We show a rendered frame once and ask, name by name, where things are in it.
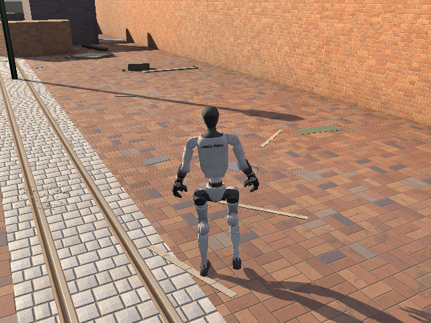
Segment right robot upper arm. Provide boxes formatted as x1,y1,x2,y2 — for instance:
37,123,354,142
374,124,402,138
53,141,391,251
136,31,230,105
226,134,248,170

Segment left robot upper arm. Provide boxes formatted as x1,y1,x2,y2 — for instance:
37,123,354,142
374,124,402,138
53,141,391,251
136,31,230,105
180,136,198,173

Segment robot left hand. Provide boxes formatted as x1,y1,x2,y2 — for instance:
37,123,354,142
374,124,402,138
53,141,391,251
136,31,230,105
172,184,187,198

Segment left robot shin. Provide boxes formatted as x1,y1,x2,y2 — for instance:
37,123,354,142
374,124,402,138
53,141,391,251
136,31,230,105
198,223,208,268

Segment robot head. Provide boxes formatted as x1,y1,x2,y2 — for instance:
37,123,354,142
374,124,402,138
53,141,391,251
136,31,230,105
201,106,223,138

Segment robot right forearm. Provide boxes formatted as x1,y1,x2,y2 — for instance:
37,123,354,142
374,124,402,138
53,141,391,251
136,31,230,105
243,159,257,182

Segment robot right hand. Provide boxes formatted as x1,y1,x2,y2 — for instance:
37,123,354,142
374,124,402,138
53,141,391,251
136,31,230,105
244,178,259,192

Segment robot left forearm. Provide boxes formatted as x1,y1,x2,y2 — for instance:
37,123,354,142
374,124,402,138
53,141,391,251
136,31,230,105
174,163,187,187

